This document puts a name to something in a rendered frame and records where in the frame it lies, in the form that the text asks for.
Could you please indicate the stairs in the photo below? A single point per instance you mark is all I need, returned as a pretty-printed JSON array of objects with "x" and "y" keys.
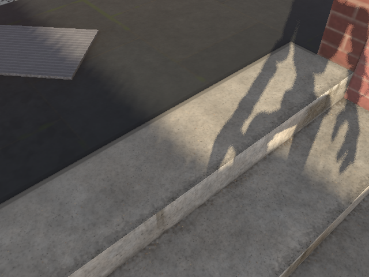
[{"x": 294, "y": 204}]

